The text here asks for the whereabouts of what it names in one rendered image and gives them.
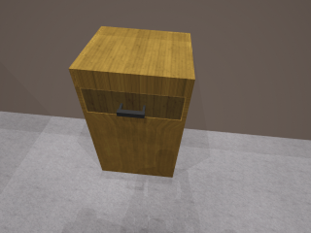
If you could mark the handle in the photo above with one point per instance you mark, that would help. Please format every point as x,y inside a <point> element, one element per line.
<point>130,113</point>

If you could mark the drawer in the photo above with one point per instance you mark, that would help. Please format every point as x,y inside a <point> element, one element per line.
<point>157,105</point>

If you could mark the cabinet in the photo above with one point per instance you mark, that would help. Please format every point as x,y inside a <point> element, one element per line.
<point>142,61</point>

